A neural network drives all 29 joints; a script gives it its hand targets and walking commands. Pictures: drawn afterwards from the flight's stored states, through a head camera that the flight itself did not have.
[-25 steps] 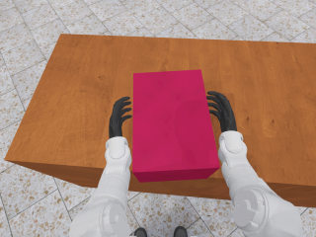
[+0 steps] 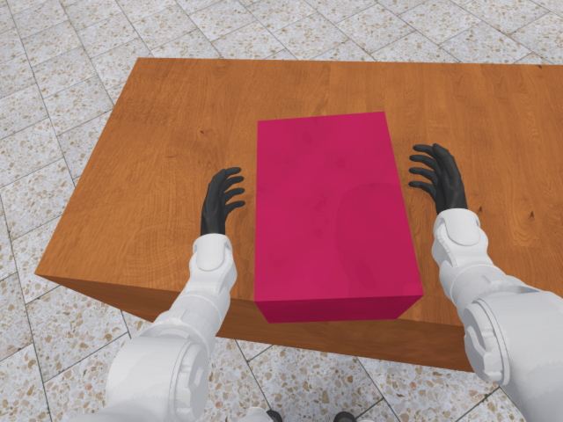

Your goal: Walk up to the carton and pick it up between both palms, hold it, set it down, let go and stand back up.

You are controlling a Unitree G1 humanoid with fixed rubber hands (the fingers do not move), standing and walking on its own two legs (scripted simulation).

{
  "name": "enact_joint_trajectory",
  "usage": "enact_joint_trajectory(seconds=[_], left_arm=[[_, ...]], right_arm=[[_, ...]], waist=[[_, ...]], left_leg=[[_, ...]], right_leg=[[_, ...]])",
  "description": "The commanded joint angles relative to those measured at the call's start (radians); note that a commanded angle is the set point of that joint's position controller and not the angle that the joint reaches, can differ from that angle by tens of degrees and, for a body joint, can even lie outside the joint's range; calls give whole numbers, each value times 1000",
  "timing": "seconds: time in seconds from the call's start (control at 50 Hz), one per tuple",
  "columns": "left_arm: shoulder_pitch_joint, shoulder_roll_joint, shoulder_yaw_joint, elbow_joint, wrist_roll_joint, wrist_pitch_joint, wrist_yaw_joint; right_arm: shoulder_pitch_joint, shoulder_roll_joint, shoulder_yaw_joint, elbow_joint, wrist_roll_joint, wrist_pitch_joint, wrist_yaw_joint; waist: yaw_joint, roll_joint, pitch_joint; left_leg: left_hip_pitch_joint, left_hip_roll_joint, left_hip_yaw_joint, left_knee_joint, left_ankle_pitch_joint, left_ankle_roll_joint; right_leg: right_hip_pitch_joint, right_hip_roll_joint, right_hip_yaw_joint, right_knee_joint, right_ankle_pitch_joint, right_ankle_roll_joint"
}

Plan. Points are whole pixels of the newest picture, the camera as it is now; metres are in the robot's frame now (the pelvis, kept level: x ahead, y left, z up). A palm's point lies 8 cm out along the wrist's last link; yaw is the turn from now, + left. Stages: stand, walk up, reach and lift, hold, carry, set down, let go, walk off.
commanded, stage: set down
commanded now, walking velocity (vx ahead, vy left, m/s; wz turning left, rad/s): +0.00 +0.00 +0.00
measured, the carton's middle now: (325, 218) +0.43 +0.01 -0.03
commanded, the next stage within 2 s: none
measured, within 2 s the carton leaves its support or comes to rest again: neither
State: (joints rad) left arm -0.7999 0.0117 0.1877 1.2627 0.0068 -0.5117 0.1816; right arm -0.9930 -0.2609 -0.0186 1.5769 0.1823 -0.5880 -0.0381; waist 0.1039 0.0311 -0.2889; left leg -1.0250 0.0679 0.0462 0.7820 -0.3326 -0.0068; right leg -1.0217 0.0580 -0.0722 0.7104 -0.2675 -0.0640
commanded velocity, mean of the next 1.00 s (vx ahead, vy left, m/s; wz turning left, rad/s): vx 0.00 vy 0.00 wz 0.00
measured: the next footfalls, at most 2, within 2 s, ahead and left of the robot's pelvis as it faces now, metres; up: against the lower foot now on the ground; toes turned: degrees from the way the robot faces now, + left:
none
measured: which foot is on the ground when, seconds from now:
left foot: down 0.00-1.00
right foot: down 0.00-1.00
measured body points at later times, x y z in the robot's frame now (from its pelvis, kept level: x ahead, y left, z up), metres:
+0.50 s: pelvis -0.02 -0.01 +0.02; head +0.09 -0.02 +0.46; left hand +0.43 +0.18 +0.10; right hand +0.49 -0.19 +0.10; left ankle -0.01 +0.12 -0.69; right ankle +0.01 -0.08 -0.69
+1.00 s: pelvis -0.01 -0.01 +0.05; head +0.05 -0.01 +0.49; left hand +0.42 +0.19 +0.14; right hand +0.47 -0.19 +0.14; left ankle -0.01 +0.12 -0.69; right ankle +0.01 -0.08 -0.69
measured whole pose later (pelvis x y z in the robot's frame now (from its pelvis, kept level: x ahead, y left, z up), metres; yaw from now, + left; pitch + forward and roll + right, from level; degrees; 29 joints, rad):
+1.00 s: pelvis -0.01 -0.01 +0.05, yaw +2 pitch +15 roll +0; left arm -0.81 0.11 0.11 0.91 -0.04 0.00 0.15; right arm -0.95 -0.39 0.11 1.27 0.41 -0.11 0.06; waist 0.07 -0.01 -0.16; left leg -0.51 0.03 0.02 0.41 -0.17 -0.02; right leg -0.51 0.06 -0.06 0.38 -0.13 -0.07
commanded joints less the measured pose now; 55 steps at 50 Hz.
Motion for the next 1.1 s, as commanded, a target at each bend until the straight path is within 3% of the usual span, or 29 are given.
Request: enact_joint_trajectory(seconds=[0.0,0.02,0.1,0.12,0.14,0.16,0.18,0.2,0.24,0.26,0.3,0.34,0.36,0.4,0.46,0.48,0.56,0.62,0.66,0.68,0.7,0.72,0.76,0.8,0.86,0.94,0.98,1.06,1.08], left_arm=[[-303,109,-57,-145,-61,-20,-10],[-319,112,-87,-162,-76,-8,-12],[-370,148,-132,-243,-155,36,-17],[-368,155,-135,-287,-164,46,-20],[-372,164,-127,-293,-169,62,-24],[-374,160,-136,-277,-163,83,-30],[-373,170,-133,-315,-169,101,-30],[-364,159,-154,-328,-171,126,-34],[-390,183,-138,-366,-159,179,-34],[-389,176,-136,-353,-148,205,-35],[-380,176,-112,-339,-127,250,-41],[-397,208,-76,-338,-128,279,-42],[-415,227,-60,-398,-132,284,-38],[-424,226,-64,-437,-133,314,-28],[-430,204,-52,-364,-101,366,-39],[-449,202,-65,-372,-101,375,-37],[-494,199,-83,-396,-95,407,-23],[-524,223,-86,-352,-104,442,-26],[-550,210,-123,-405,-121,451,-12],[-532,211,-114,-422,-123,457,-6],[-545,222,-119,-430,-118,467,-7],[-540,229,-99,-407,-106,482,-11],[-513,228,-95,-437,-84,499,-18],[-512,230,-89,-435,-86,504,-25],[-430,219,-60,-411,-57,502,-35],[-337,161,-78,-533,-28,475,-31],[-267,173,-44,-544,-9,475,-43],[-115,113,-95,-670,-18,460,-59],[-95,110,-81,-692,-6,456,-57]], right_arm=[[-369,-200,76,-122,102,-11,36],[-378,-210,82,-123,123,1,46],[-423,-242,113,-243,174,61,87],[-410,-242,126,-277,188,75,91],[-417,-247,151,-289,208,95,98],[-418,-250,159,-263,220,116,105],[-423,-273,165,-299,237,131,111],[-424,-284,158,-320,245,144,115],[-446,-318,141,-365,240,174,115],[-427,-313,136,-316,234,200,115],[-426,-294,162,-302,240,233,114],[-455,-284,185,-350,251,268,116],[-466,-291,161,-429,240,274,110],[-475,-301,139,-474,228,304,104],[-452,-276,133,-391,210,357,100],[-448,-293,102,-373,197,365,97],[-464,-299,84,-333,184,398,89],[-506,-299,90,-327,182,434,88],[-514,-314,56,-372,179,435,91],[-508,-307,82,-398,189,439,95],[-490,-309,80,-378,199,452,95],[-498,-310,99,-373,202,464,96],[-461,-313,88,-372,210,465,93],[-455,-295,95,-402,211,470,89],[-390,-278,122,-402,223,476,89],[-295,-282,110,-444,231,430,100],[-253,-288,113,-469,220,418,95],[-137,-297,72,-563,192,368,93],[-120,-285,75,-586,188,360,98]], waist=[[-17,-85,-756],[-36,-74,-754],[-19,-122,-806],[-26,-132,-849],[-4,-136,-847],[-12,-130,-829],[4,-129,-846],[-16,-127,-847],[-18,-137,-826],[-23,-126,-762],[-7,-161,-684],[26,-209,-661],[26,-231,-701],[16,-224,-707],[18,-176,-587],[-4,-149,-570],[-24,-114,-519],[-20,-133,-472],[-43,-87,-513],[-16,-95,-519],[-34,-76,-516],[-18,-90,-485],[-30,-71,-477],[-37,-105,-443],[-12,-119,-387],[-35,-36,-430],[-36,-83,-390],[-89,-103,-356],[-70,-86,-359]], left_leg=[[322,-49,5,-3,558,-72],[355,-45,-1,-1,568,-77],[367,-42,-1,10,525,-56],[348,-49,5,11,533,-55],[325,-51,6,3,534,-52],[311,-52,4,-14,510,-52],[323,-54,8,-24,516,-50],[348,-49,4,-30,531,-54],[378,-52,5,-60,525,-53],[368,-53,3,-87,480,-51],[331,-56,8,-115,456,-33],[276,-61,13,-157,390,-12],[260,-63,18,-176,366,-6],[324,-56,17,-214,393,-6],[355,-59,13,-249,358,-16],[384,-54,10,-269,341,-25],[481,-43,-5,-304,365,-34],[484,-47,-6,-333,309,-17],[530,-44,-13,-334,319,-33],[546,-44,-11,-326,358,-29],[546,-47,-14,-331,347,-30],[530,-50,-12,-347,332,-22],[541,-52,-19,-363,337,-23],[512,-58,-14,-372,300,-12],[490,-61,-16,-415,268,2],[625,-56,-23,-389,435,-28],[624,-62,-19,-400,423,-15],[712,-52,-32,-402,498,-17],[725,-55,-28,-403,508,-16]], right_leg=[[621,8,76,30,665,74],[587,14,66,19,641,69],[536,20,65,10,528,73],[583,17,72,13,587,81],[628,13,77,20,609,87],[650,6,84,10,601,88],[677,8,88,2,607,85],[669,13,83,-7,620,82],[699,11,87,-35,633,86],[707,6,89,-49,595,83],[766,-5,106,-59,613,96],[849,-26,137,-77,560,113],[890,-33,147,-84,559,127],[915,-20,129,-115,564,123],[905,-25,131,-158,493,100],[890,-23,126,-178,473,90],[872,-14,98,-218,485,83],[874,-25,108,-251,414,85],[858,-22,95,-263,405,77],[874,-25,96,-264,449,78],[903,-32,103,-267,473,84],[931,-35,108,-265,473,90],[960,-36,104,-264,494,95],[991,-52,120,-276,471,108],[1052,-62,135,-285,451,116],[1034,-31,98,-278,598,90],[1073,-32,106,-284,622,103],[1055,-8,83,-297,672,94],[1051,-10,85,-304,660,88]])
